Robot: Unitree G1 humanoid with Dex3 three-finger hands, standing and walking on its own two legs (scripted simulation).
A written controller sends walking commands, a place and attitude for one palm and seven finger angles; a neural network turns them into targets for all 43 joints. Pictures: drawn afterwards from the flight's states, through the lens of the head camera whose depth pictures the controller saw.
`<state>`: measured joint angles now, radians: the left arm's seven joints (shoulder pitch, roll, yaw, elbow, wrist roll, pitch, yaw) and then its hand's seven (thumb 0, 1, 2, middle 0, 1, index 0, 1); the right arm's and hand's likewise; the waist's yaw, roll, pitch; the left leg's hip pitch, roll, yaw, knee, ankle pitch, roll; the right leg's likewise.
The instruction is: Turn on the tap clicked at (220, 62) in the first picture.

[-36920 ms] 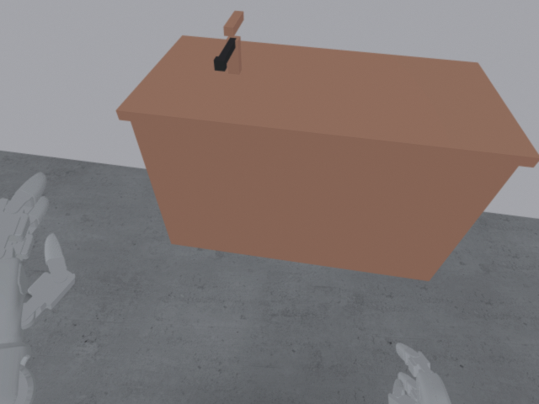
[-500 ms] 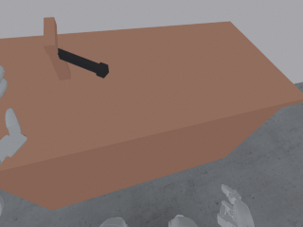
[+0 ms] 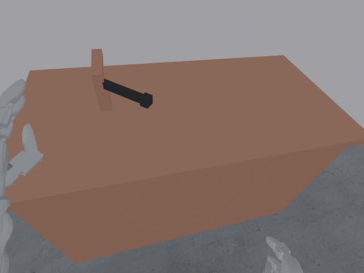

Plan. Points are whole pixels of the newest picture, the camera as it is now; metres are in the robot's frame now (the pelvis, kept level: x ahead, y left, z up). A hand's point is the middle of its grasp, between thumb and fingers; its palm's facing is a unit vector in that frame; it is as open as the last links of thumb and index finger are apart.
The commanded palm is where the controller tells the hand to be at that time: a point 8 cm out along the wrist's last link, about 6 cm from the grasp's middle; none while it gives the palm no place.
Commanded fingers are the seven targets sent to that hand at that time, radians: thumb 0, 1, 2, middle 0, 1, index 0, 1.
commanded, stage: come to a stop and stand still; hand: left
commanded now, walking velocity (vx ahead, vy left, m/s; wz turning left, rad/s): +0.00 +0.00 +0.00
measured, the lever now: (146, 100) +0.51 +0.17 +0.08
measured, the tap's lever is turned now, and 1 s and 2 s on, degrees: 49 49 49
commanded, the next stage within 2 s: look again from close up in 1.20 s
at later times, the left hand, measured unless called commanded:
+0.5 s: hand (60, 141) +0.28 +0.27 +0.16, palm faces +0.36 -0.87 -0.34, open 7.5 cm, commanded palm +0.21 +0.30 +0.18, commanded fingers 0.00 0.90 0.90 -0.20 -0.30 -0.20 -0.30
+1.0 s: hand (43, 154) +0.25 +0.28 +0.16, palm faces +0.39 -0.86 -0.34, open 7.5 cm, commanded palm +0.19 +0.31 +0.18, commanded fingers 0.00 0.90 0.90 -0.20 -0.30 -0.20 -0.30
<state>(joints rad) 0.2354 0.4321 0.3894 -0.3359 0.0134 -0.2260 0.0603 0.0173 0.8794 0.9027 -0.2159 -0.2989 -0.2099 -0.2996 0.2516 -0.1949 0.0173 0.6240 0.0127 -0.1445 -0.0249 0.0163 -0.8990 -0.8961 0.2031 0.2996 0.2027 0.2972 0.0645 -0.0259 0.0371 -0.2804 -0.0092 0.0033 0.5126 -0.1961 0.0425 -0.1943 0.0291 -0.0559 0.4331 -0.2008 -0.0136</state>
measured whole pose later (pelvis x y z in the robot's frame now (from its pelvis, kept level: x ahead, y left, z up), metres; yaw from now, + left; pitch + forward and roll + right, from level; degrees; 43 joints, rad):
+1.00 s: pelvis +0.03 +0.03 +0.00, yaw -1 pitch -1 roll -2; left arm 0.41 0.35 0.34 -0.44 -0.03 -0.20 0.11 0.02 0.89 0.90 -0.21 -0.30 -0.20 -0.30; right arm 0.20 -0.20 0.03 0.57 0.01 -0.09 -0.03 0.02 -0.90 -0.90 0.20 0.30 0.20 0.30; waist 0.04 -0.02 0.03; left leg -0.24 -0.05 0.04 0.45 -0.20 0.09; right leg -0.16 -0.01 -0.02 0.37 -0.20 0.03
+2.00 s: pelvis +0.01 -0.01 -0.01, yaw -2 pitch -1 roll +0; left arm 0.45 0.35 0.31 -0.47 -0.10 -0.04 0.03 0.02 0.89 0.90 -0.21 -0.30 -0.21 -0.30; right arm 0.14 -0.22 0.04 0.60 -0.01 -0.12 0.00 0.02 -0.90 -0.90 0.21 0.30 0.21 0.30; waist 0.05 0.01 0.00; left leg -0.31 -0.02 0.05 0.57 -0.25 0.03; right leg -0.28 0.00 -0.06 0.59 -0.30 -0.03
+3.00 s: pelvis +0.02 -0.05 -0.01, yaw +0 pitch -1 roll +1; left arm 0.46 0.25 0.26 -0.43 -0.21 0.02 0.14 0.02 0.89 0.90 -0.21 -0.30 -0.20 -0.30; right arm 0.17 -0.22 0.06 0.66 0.04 -0.26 -0.11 0.02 -0.90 -0.90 0.20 0.30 0.20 0.30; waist 0.09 0.06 -0.05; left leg -0.34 -0.01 -0.04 0.64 -0.28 -0.02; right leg -0.29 0.03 -0.12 0.64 -0.35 -0.08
